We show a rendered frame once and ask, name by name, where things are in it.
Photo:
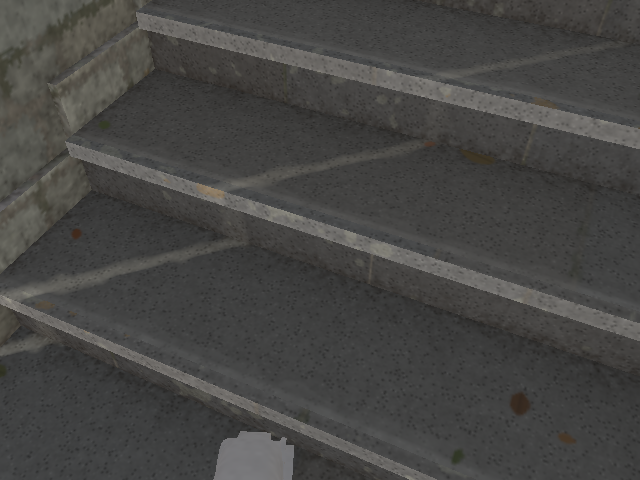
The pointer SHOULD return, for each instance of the robot left shin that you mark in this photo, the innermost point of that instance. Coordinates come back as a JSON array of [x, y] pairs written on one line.
[[222, 446]]

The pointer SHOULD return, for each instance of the robot left thigh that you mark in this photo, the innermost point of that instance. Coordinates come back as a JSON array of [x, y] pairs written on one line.
[[254, 456]]

